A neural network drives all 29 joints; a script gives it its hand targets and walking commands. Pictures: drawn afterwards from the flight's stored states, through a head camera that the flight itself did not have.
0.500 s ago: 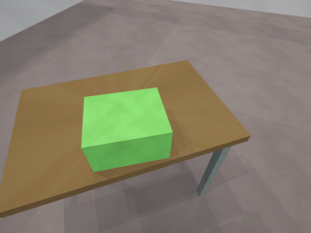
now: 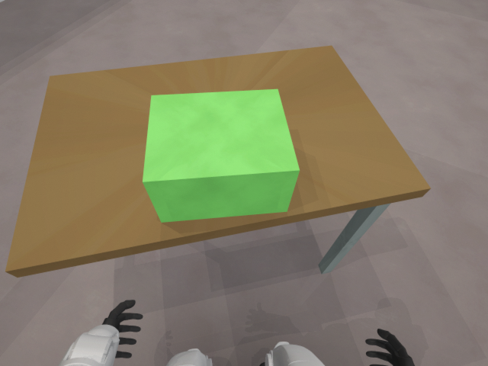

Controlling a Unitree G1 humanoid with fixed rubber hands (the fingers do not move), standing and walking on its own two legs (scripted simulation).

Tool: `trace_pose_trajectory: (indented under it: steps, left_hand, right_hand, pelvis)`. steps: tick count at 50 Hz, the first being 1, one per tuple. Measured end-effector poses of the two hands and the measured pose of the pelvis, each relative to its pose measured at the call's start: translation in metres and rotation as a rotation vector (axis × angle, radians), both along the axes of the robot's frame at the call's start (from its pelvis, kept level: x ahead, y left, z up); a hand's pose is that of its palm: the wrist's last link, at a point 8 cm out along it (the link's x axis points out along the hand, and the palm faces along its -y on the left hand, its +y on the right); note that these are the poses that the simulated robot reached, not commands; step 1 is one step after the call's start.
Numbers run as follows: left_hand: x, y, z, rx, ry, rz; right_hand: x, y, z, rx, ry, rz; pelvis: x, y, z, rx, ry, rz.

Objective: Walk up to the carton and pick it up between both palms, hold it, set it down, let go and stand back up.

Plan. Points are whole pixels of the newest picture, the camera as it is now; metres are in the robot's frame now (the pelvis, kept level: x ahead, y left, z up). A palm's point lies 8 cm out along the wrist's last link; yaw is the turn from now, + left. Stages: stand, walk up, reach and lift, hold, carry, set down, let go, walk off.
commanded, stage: reach and lift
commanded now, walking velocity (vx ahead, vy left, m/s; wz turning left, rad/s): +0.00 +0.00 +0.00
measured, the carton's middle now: (220, 154) +0.49 +0.05 +0.00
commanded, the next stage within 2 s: none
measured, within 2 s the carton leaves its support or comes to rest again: neither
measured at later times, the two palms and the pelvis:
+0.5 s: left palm (85, 348) +0.16 +0.26 -0.07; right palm out of the picture +0.12 -0.21 -0.09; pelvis -0.03 +0.01 +0.00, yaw +0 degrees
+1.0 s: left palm (89, 322) +0.19 +0.24 -0.03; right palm (383, 333) +0.17 -0.21 -0.04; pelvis -0.01 -0.02 +0.02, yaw +2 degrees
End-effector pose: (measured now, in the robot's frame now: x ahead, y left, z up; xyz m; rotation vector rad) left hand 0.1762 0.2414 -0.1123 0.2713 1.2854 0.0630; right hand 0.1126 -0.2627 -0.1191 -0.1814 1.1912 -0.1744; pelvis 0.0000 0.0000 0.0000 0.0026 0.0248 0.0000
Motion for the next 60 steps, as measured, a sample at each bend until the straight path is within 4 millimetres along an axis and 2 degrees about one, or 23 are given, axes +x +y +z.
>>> trace_pose_trajectory:
  steps: [2, 3, 6, 8, 10, 13, 15, 18, 21, 27, 31, 37, 42, 53, 60]
  left_hand:
    - [0.026, 0.000, 0.010, 0.003, -0.047, -0.022]
    - [0.032, 0.001, 0.015, 0.005, -0.057, -0.030]
    - [0.030, 0.005, 0.029, 0.011, -0.074, -0.040]
    - [0.015, 0.007, 0.036, 0.014, -0.083, -0.040]
    - [-0.005, 0.011, 0.038, 0.016, -0.086, -0.034]
    - [-0.032, 0.017, 0.033, 0.019, -0.082, -0.020]
    - [-0.044, 0.022, 0.029, 0.028, -0.088, -0.012]
    - [-0.045, 0.026, 0.026, 0.043, -0.134, -0.014]
    - [-0.033, 0.024, 0.029, 0.047, -0.200, -0.026]
    - [-0.013, 0.009, 0.049, 0.014, -0.304, -0.026]
    - [-0.017, 0.002, 0.059, -0.007, -0.334, 0.002]
    - [-0.028, 0.007, 0.064, 0.008, -0.377, 0.051]
    - [-0.023, 0.010, 0.068, -0.001, -0.451, 0.084]
    - [0.024, 0.000, 0.090, -0.043, -0.583, 0.065]
    - [0.030, 0.009, 0.096, -0.046, -0.644, 0.080]
  right_hand:
    - [0.042, -0.001, 0.010, -0.009, -0.120, -0.016]
    - [0.057, 0.000, 0.016, -0.005, -0.166, -0.027]
    - [0.078, 0.009, 0.034, 0.020, -0.242, -0.039]
    - [0.074, 0.014, 0.042, 0.030, -0.252, -0.035]
    - [0.061, 0.017, 0.045, 0.030, -0.237, -0.029]
    - [0.034, 0.021, 0.039, 0.024, -0.197, -0.015]
    - [0.018, 0.025, 0.033, 0.028, -0.181, -0.010]
    - [0.003, 0.033, 0.022, 0.046, -0.191, -0.006]
    - [0.000, 0.042, 0.017, 0.065, -0.237, -0.011]
    - [0.004, 0.050, 0.036, 0.078, -0.338, -0.012]
    - [0.003, 0.046, 0.053, 0.069, -0.357, 0.009]
    - [0.008, 0.035, 0.066, 0.047, -0.383, 0.039]
    - [0.023, 0.038, 0.071, 0.057, -0.430, 0.051]
    - [0.068, 0.058, 0.089, 0.101, -0.529, 0.037]
    - [0.084, 0.053, 0.100, 0.093, -0.583, 0.048]
  pelvis:
    - [-0.005, 0.001, -0.006, -0.006, -0.002, 0.008]
    - [-0.007, 0.002, -0.007, -0.009, -0.008, 0.009]
    - [-0.009, 0.004, -0.005, -0.019, -0.042, 0.008]
    - [-0.009, 0.005, -0.001, -0.021, -0.062, 0.009]
    - [-0.009, 0.005, 0.003, -0.021, -0.071, 0.013]
    - [-0.011, 0.005, 0.004, -0.021, -0.067, 0.019]
    - [-0.014, 0.005, 0.002, -0.024, -0.056, 0.020]
    - [-0.019, 0.007, -0.003, -0.035, -0.046, 0.017]
    - [-0.024, 0.008, -0.006, -0.039, -0.053, 0.013]
    - [-0.026, 0.007, 0.004, -0.011, -0.096, 0.001]
    - [-0.025, 0.005, 0.015, -0.004, -0.119, 0.001]
    - [-0.023, -0.001, 0.020, -0.004, -0.136, 0.015]
    - [-0.020, -0.009, 0.020, 0.004, -0.132, 0.032]
    - [0.001, -0.017, 0.026, 0.013, -0.102, 0.039]
    - [0.019, -0.016, 0.033, 0.011, -0.071, 0.039]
